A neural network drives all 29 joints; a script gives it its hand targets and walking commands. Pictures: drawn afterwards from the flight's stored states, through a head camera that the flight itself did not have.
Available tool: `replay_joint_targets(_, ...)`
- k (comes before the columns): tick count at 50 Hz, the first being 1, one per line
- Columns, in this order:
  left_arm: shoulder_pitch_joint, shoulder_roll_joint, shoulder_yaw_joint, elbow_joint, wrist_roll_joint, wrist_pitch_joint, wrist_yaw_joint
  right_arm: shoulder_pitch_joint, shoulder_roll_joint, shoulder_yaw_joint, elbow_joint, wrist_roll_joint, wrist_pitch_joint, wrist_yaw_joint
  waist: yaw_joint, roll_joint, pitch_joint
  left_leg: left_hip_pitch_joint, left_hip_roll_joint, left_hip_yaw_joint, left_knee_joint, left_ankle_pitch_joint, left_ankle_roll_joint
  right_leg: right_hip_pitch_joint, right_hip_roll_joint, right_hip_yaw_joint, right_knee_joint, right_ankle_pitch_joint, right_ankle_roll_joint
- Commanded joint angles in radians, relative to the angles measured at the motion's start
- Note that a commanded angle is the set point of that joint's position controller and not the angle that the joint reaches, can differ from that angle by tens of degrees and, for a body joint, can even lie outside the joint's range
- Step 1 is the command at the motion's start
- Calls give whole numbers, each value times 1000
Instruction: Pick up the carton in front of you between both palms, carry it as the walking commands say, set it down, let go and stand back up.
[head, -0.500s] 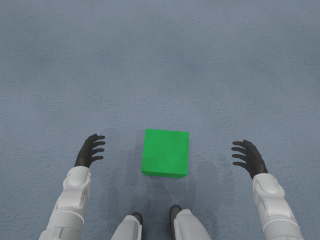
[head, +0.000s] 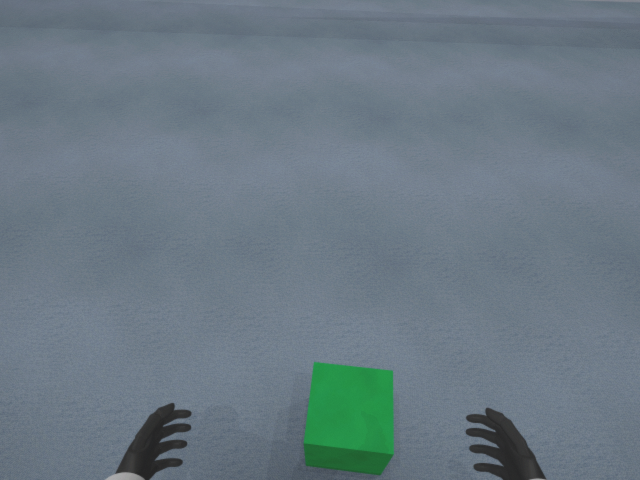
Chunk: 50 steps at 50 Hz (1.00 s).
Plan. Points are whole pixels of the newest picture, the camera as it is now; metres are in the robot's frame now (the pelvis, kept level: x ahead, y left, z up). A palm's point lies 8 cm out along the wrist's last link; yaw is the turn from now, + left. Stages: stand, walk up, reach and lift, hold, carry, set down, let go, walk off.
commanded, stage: let go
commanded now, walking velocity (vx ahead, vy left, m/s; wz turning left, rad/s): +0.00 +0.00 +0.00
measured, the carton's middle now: (347, 419) +0.39 -0.06 -0.65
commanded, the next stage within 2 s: stand in 0.28 s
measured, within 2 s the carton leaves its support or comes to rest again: neither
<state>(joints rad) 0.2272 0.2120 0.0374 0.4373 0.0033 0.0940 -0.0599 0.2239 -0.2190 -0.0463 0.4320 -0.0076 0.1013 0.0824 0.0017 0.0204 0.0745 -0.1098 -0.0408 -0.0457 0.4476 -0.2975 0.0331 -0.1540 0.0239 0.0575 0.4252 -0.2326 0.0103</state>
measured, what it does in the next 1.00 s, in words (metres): shifts its weight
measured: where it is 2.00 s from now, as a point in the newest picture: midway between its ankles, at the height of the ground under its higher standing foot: outside the picture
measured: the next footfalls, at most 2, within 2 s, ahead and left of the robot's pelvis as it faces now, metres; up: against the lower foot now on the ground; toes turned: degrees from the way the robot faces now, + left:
none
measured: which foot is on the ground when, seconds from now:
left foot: down 0.00-1.00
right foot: down 0.00-1.00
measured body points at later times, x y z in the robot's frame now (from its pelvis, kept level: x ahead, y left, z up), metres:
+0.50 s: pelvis +0.03 -0.02 -0.01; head +0.03 -0.02 +0.44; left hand +0.14 +0.24 -0.12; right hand +0.15 -0.29 -0.10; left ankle -0.03 +0.10 -0.74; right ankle +0.00 -0.13 -0.74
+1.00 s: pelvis +0.05 -0.02 -0.02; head +0.05 -0.03 +0.43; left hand +0.15 +0.23 -0.14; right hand +0.08 -0.29 -0.14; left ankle -0.03 +0.10 -0.74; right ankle +0.00 -0.13 -0.74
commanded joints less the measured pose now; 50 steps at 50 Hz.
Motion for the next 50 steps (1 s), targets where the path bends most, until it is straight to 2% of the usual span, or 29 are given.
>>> replay_joint_targets(1,-63,72,18,-104,-1,11,-5,-41,-105,-37,-94,-11,14,-2,-11,7,-4,-142,49,0,-132,123,-39,156,38,-63,-4,122,-1)
replay_joint_targets(10,-52,84,31,-109,12,35,-5,-39,-95,-34,-114,-12,34,-10,0,-4,-23,-72,30,13,-91,231,-49,166,28,-49,-9,191,-2)
replay_joint_targets(11,7,88,30,-37,-2,7,14,-85,-137,-40,-159,-28,88,-35,9,-27,-80,-7,26,11,-55,308,-48,133,55,-58,20,182,5)
replay_joint_targets(12,-11,89,28,-64,-4,0,23,-47,-122,-26,-151,-21,99,-46,3,-4,-78,-15,23,8,-43,333,-51,114,50,-55,21,180,4)
replay_joint_targets(14,-33,86,18,-78,-11,-4,29,-48,-109,-13,-146,-13,108,-56,-2,2,-81,-22,20,8,-36,321,-50,91,49,-48,25,189,1)
replay_joint_targets(15,85,154,38,102,51,-71,63,9,-144,-26,-1,-35,-28,-90,4,35,-33,-79,113,11,-45,-176,-59,-129,-87,53,-50,-85,23)
replay_joint_targets(16,62,194,42,98,56,-97,77,51,-142,-26,13,-55,-76,-106,-19,5,32,-116,117,-38,-55,-250,-54,-185,-91,88,-75,-202,25)
replay_joint_targets(18,29,152,30,126,48,-139,74,24,-139,-21,42,-56,-132,-112,-16,-10,8,-117,138,-68,-34,-193,-36,-245,-83,108,-67,-165,11)
replay_joint_targets(22,30,132,17,190,32,-185,59,31,-145,-13,92,-30,-180,-109,-18,-37,-182,-70,140,-52,31,56,-41,-128,-85,126,29,190,-20)
replay_joint_targets(25,75,145,13,234,26,-184,63,63,-152,-5,121,-22,-179,-114,-16,-21,-197,-68,139,-38,62,180,-46,-123,-81,124,75,319,-26)
replay_joint_targets(31,119,149,0,274,20,-165,74,126,-160,10,163,-14,-158,-125,-17,-10,-176,-83,144,-12,97,296,-41,-144,-65,121,121,355,-37)
replay_joint_targets(36,129,148,-5,290,15,-152,80,159,-163,19,190,-9,-145,-132,-17,-8,-167,-90,142,8,110,345,-34,-142,-59,122,149,384,-46)
replay_joint_targets(50,125,146,-16,337,13,-119,94,205,-159,28,269,-9,-112,-140,-20,-20,-119,-82,132,39,89,258,-17,-158,-49,133,160,334,-63)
